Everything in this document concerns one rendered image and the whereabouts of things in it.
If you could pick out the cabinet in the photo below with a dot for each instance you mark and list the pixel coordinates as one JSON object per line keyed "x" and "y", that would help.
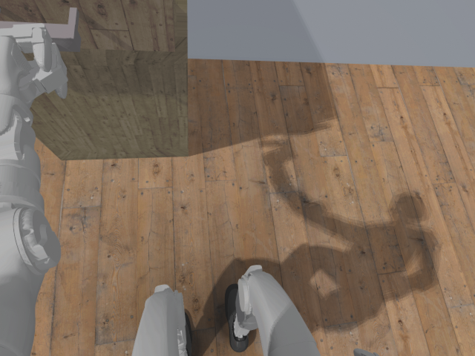
{"x": 120, "y": 104}

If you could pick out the left robot shin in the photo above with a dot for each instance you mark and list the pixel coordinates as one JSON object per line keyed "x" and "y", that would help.
{"x": 181, "y": 335}

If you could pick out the drawer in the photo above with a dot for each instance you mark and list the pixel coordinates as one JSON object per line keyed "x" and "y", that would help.
{"x": 104, "y": 24}

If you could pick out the left robot forearm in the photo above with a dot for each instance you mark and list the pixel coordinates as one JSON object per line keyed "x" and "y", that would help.
{"x": 20, "y": 168}

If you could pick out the left robot upper arm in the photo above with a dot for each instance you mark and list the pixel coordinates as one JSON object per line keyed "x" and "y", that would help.
{"x": 28, "y": 248}

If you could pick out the left robot hand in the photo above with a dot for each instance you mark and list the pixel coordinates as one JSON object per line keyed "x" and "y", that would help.
{"x": 25, "y": 79}

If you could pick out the right robot foot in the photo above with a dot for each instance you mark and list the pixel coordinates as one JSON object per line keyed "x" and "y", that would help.
{"x": 238, "y": 344}

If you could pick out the handle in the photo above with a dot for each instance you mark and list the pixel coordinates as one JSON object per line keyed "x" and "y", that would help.
{"x": 66, "y": 36}

